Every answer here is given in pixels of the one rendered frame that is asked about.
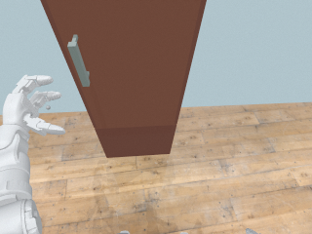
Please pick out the handle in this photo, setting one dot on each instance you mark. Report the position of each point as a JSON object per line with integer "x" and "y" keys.
{"x": 78, "y": 61}

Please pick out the cupboard door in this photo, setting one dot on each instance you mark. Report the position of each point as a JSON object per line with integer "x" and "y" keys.
{"x": 136, "y": 52}

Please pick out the left robot upper arm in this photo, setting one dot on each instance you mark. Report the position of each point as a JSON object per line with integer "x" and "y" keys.
{"x": 20, "y": 217}

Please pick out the robot left hand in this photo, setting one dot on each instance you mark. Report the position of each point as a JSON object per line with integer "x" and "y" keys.
{"x": 17, "y": 106}

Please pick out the robot left forearm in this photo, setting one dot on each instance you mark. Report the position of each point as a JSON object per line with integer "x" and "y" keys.
{"x": 14, "y": 164}

